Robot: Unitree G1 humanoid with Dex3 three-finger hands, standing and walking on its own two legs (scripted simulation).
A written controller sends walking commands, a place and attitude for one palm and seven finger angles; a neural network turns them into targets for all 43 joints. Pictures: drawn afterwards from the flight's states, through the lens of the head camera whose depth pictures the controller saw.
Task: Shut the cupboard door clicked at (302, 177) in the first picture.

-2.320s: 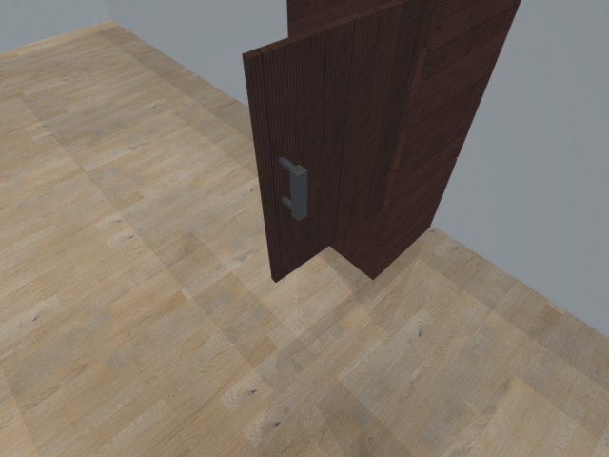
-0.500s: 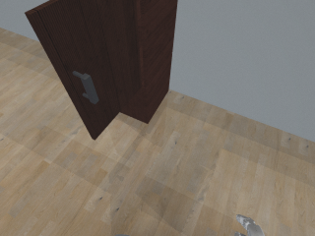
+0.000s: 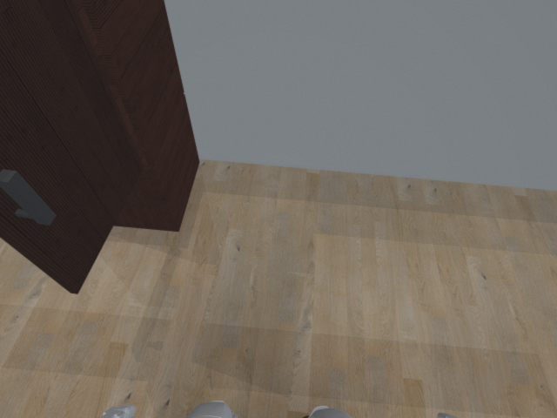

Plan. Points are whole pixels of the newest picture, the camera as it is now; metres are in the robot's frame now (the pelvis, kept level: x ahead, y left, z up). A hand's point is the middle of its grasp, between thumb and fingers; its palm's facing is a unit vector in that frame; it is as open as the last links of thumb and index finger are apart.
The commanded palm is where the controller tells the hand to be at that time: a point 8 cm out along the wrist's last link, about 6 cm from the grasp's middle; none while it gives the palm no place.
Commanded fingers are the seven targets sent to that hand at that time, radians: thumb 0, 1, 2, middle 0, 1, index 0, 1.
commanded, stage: walk around to get in front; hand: left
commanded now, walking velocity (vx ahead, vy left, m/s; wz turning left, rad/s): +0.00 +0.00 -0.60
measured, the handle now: (16, 197) +0.42 +0.46 +0.00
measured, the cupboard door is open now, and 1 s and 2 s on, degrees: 86 86 86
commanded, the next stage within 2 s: none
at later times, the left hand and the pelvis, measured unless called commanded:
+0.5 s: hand (193, 401) +0.16 +0.14 -0.15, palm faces -0.32 -0.91 -0.27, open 7.4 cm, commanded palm none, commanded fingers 0.00 0.90 0.90 -0.20 -0.30 -0.20 -0.30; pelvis +0.01 -0.03 +0.01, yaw -19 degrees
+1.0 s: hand (246, 368) +0.21 +0.06 -0.15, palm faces -0.57 -0.77 -0.28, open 7.4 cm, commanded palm none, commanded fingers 0.00 0.90 0.90 -0.20 -0.30 -0.20 -0.30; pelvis +0.01 -0.06 +0.00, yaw -37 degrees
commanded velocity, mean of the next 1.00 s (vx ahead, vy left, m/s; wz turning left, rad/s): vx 0.00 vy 0.00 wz -0.60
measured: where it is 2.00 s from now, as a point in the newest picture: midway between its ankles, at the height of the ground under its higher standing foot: outside the picture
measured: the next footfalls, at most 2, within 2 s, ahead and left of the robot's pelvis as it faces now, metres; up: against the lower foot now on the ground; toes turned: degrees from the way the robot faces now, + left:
left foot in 0.02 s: +0.07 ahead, +0.14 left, +0.00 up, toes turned +2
right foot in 0.30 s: +0.01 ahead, -0.15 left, +0.00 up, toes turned -15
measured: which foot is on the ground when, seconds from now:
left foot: up 0.00-0.00, down 0.02-0.30, up 0.32-0.60, down 0.62-0.88, up 0.90-1.00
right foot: down 0.00-0.02, up 0.04-0.28, down 0.30-0.60, up 0.62-0.86, down 0.88-1.00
